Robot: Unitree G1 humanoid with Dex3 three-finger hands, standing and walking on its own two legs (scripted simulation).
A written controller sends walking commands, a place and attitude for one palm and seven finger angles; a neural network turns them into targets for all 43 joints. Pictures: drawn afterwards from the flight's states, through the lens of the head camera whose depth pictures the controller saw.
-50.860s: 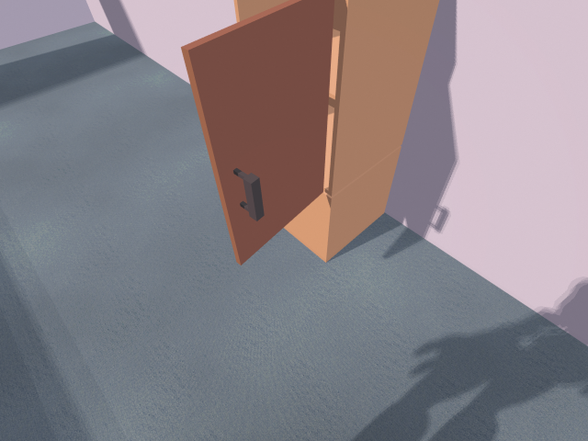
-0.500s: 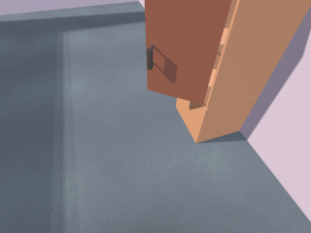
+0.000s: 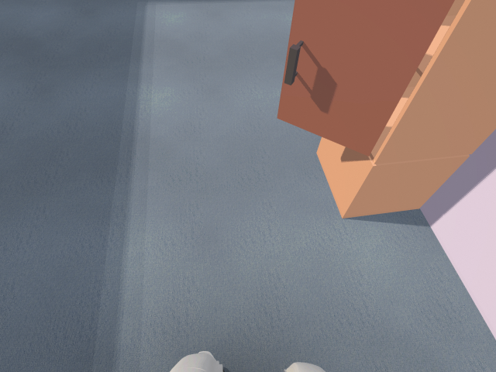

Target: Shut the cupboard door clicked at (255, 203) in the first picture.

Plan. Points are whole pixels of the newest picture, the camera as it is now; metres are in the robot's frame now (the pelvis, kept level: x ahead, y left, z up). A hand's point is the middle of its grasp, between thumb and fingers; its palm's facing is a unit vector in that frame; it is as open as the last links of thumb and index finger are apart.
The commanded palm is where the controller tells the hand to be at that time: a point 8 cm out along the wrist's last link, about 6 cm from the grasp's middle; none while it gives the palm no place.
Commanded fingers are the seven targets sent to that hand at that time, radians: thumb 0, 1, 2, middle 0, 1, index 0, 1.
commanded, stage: walk to a spot facing it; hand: left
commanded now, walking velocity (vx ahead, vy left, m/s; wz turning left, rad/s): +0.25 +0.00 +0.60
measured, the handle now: (294, 62) +0.96 -0.12 -0.06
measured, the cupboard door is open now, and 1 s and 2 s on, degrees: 50 50 50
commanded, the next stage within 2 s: turn to face it in 0.68 s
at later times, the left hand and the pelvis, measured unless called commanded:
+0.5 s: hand out of the picture +0.00 +0.16 -0.13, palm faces +0.36 -0.89 -0.26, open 7.4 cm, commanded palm none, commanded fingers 0.00 0.90 0.90 -0.20 -0.30 -0.20 -0.30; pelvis +0.05 -0.04 +0.03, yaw +22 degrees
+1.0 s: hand out of the picture +0.12 +0.25 -0.15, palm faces +0.55 -0.81 -0.22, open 7.4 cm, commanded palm none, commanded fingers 0.00 0.90 0.90 -0.20 -0.30 -0.20 -0.30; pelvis +0.17 +0.05 +0.02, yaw +31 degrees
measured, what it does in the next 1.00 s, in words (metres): walks ahead, turning left: right foot, then left foot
